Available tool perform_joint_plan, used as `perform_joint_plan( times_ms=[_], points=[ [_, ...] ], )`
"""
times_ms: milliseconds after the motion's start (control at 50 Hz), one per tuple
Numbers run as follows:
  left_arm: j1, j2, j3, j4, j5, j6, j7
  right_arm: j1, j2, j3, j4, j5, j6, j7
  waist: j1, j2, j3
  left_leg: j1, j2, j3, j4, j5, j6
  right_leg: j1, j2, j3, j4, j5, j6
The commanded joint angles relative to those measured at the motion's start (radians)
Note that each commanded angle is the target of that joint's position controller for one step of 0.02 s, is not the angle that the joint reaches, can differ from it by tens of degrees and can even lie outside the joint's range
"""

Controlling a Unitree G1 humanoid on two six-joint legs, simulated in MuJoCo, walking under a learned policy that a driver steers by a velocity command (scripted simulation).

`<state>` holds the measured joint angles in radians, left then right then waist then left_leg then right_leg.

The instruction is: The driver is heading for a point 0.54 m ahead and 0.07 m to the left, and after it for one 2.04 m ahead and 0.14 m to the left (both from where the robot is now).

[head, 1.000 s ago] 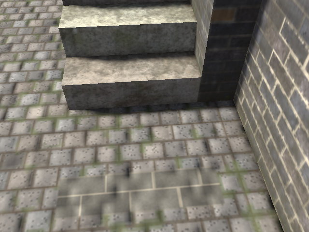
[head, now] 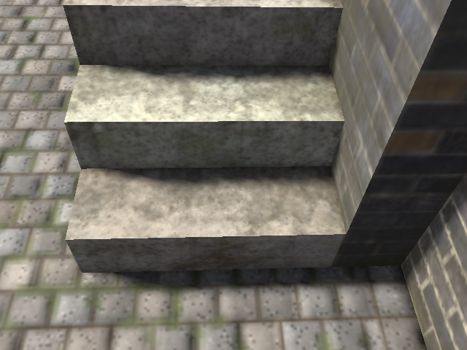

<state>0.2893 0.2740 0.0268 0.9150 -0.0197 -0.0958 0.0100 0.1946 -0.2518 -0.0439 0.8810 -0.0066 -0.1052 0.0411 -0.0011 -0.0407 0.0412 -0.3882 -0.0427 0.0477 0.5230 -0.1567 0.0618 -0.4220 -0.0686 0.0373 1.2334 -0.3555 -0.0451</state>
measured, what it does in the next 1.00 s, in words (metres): walks ahead, turning left: right foot, then left foot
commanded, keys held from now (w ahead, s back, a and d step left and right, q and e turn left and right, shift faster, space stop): w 0.42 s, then w+q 0.26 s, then q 0.32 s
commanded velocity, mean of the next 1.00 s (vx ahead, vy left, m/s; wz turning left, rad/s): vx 0.43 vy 0.00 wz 0.22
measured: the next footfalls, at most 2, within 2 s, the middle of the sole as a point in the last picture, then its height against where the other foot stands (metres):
right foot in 0.40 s outside the picture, level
left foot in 0.90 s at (188, 332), level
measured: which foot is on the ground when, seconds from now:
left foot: down 0.00-0.42, up 0.44-0.88, down 0.90-1.00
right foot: up 0.00-0.38, down 0.40-0.90, up 0.92-1.00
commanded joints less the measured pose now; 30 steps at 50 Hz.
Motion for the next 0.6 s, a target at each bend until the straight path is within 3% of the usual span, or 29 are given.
perform_joint_plan(
  times_ms=[20, 60, 100, 200, 280, 320, 360, 380, 400, 420, 440, 460, 480, 500, 520, 540, 560, 600],
  points=[
    [0.058, 0.088, 0.03, -0.053, 0.003, 0.012, 0.006, -0.003, -0.104, -0.015, -0.032, -0.009, -0.02, -0.007, 0.029, 0.145, -0.102, 0.167, 0.259, -0.304, -0.347, 0.122, 0.152, -0.108, -0.101, 0.049, -0.039, 0.093, -0.01],
    [0.035, 0.08, 0.033, -0.06, 0.004, 0.023, 0.01, 0.015, -0.118, -0.02, -0.016, 0.004, -0.025, -0.01, 0.03, 0.126, -0.069, 0.159, 0.239, -0.238, -0.379, 0.17, 0.164, -0.138, -0.1, 0.031, -0.112, 0.135, 0.007],
    [-0.034, 0.085, 0.034, -0.087, 0.027, 0.033, 0.01, 0.037, -0.15, -0.027, 0.001, -0.001, -0.025, -0.014, 0.02, 0.099, -0.039, 0.173, 0.24, -0.201, -0.399, 0.219, 0.176, -0.193, -0.098, 0.024, -0.213, 0.214, 0.04],
    [-0.203, 0.059, 0.024, -0.14, 0.017, 0.019, 0.001, 0.078, -0.179, -0.031, 0.023, 0.01, -0.003, -0.035, -0.04, 0.083, -0.004, 0.25, 0.217, -0.142, -0.423, 0.14, 0.147, -0.199, -0.062, -0.01, -0.545, 0.393, 0.067],
    [-0.314, 0.071, 0.018, -0.174, 0.01, 0.006, -0.011, 0.111, -0.198, -0.036, 0.052, 0.014, 0.004, -0.041, -0.074, 0.088, 0.023, 0.346, 0.25, -0.147, -0.394, 0.155, 0.146, -0.194, -0.034, -0.023, -0.675, 0.385, 0.063],
    [-0.322, 0.09, 0.015, -0.18, 0.019, -0.009, -0.021, 0.087, -0.202, -0.037, 0.048, 0.012, 0.026, -0.048, -0.063, 0.11, 0.005, 0.399, 0.262, -0.14, -0.335, 0.229, 0.133, -0.18, -0.021, -0.033, -0.704, 0.329, 0.038],
    [-0.288, 0.119, 0.021, -0.182, 0.019, -0.023, -0.027, 0.068, -0.219, -0.042, 0.041, 0.012, 0.04, -0.054, -0.025, 0.125, -0.039, 0.434, 0.269, -0.143, -0.241, 0.426, 0.111, -0.09, 0.007, -0.05, -0.737, 0.257, 0.004],
    [-0.204, 0.14, 0.031, -0.159, 0.021, -0.027, -0.027, 0.051, -0.221, -0.041, 0.037, 0.011, 0.046, -0.057, 0.026, 0.127, -0.095, 0.438, 0.244, -0.122, -0.141, 0.563, 0.092, 0.027, 0.035, -0.075, -0.788, 0.266, -0.019],
    [-0.059, 0.18, 0.052, -0.11, 0.021, -0.028, -0.021, 0.053, -0.199, -0.031, 0.033, 0.002, 0.05, -0.057, 0.084, 0.11, -0.182, 0.386, 0.189, -0.092, 0.032, 0.612, 0.071, 0.228, 0.047, -0.082, -0.817, 0.278, -0.05],
    [0.129, 0.248, 0.071, -0.074, 0.033, -0.023, -0.013, 0.033, -0.152, -0.009, 0.004, -0.018, 0.041, -0.055, 0.156, 0.008, -0.311, 0.18, 0.131, -0.055, 0.327, 0.38, 0.042, 0.519, -0.123, 0.106, -0.779, 0.32, -0.117],
    [0.171, 0.315, 0.084, -0.055, 0.06, -0.016, -0.01, 0.102, -0.035, 0.025, -0.021, -0.006, 0.004, -0.039, 0.093, -0.283, -0.342, -0.261, -0.059, -0.048, 0.644, -0.325, -0.008, 0.787, -0.357, 0.575, -0.896, 0.221, -0.274],
    [0.168, 0.222, 0.059, -0.054, 0.053, -0.02, -0.007, 0.062, -0.134, 0.006, 0.005, 0.033, -0.019, -0.027, 0.124, -0.169, -0.309, -0.371, -0.016, -0.213, 0.768, -0.422, 0.006, 0.759, -0.35, 0.627, -0.954, 0.113, -0.26],
    [0.086, 0.193, 0.054, -0.08, 0.054, -0.025, -0.008, 0.016, -0.195, -0.008, -0.016, 0.053, -0.024, -0.021, 0.107, -0.122, -0.204, -0.411, 0.024, -0.231, 0.761, -0.33, 0.024, 0.665, -0.329, 0.462, -0.967, 0.162, -0.22],
    [0.005, 0.171, 0.047, -0.098, 0.057, -0.028, -0.01, -0.024, -0.194, -0.009, -0.019, 0.04, -0.013, -0.026, 0.075, -0.037, -0.155, -0.373, 0.08, -0.193, 0.721, -0.236, 0.018, 0.553, -0.288, 0.323, -0.986, 0.26, -0.19],
    [-0.042, 0.167, 0.047, -0.102, 0.054, -0.032, -0.013, -0.051, -0.164, -0.004, -0.027, 0.016, -0.001, -0.032, 0.047, 0.014, -0.106, -0.33, 0.113, -0.179, 0.649, -0.168, 0.004, 0.448, -0.258, 0.25, -1.034, 0.305, -0.173],
    [-0.066, 0.146, 0.04, -0.098, 0.055, -0.035, -0.012, -0.055, -0.143, -0.002, -0.027, 0.016, 0.013, -0.035, 0.022, 0.01, -0.084, -0.279, 0.133, -0.178, 0.623, -0.131, -0.007, 0.384, -0.24, 0.194, -1.073, 0.354, -0.155],
    [-0.065, 0.147, 0.04, -0.087, 0.056, -0.038, -0.013, -0.043, -0.116, 0.005, -0.026, 0.013, 0.025, -0.034, 0.01, -0.004, -0.08, -0.261, 0.131, -0.172, 0.631, -0.101, -0.019, 0.343, -0.232, 0.144, -1.09, 0.427, -0.156],
    [-0.052, 0.159, 0.045, -0.073, 0.059, -0.04, -0.014, -0.032, -0.105, 0.005, -0.029, 0.016, 0.041, -0.035, -0.002, -0.015, -0.074, -0.294, 0.131, -0.177, 0.621, -0.032, -0.041, 0.322, -0.218, 0.04, -1.108, 0.518, -0.161]
  ],
)
Over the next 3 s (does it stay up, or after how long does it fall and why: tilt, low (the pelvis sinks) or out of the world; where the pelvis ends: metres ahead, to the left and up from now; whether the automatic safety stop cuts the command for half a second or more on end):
stays up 0.62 0.21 0.02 its command is cut before an obstacle after 2.5 s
